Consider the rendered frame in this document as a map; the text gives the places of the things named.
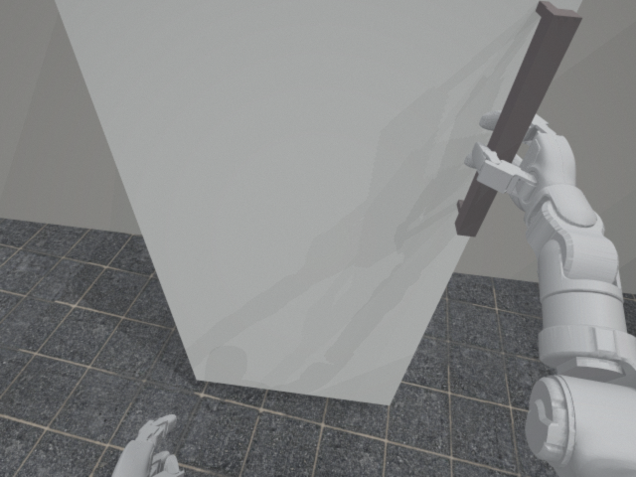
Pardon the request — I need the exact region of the robot right forearm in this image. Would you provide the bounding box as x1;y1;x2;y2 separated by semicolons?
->
524;184;636;389

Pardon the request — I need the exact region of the fridge door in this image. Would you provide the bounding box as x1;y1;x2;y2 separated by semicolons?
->
55;0;582;405

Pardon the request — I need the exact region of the robot right hand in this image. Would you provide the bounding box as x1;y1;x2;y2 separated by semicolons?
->
464;110;576;212

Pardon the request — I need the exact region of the right robot upper arm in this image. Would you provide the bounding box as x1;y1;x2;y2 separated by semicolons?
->
525;375;636;477

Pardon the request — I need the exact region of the robot left hand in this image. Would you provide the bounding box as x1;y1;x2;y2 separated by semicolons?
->
111;414;185;477

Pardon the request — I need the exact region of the handle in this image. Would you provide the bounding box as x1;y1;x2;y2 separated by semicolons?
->
455;1;582;237

